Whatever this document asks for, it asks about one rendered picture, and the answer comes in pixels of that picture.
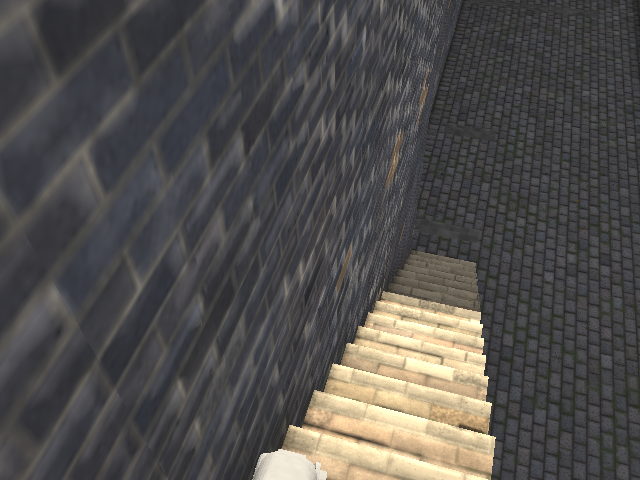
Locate stairs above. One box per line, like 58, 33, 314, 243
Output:
281, 250, 496, 480

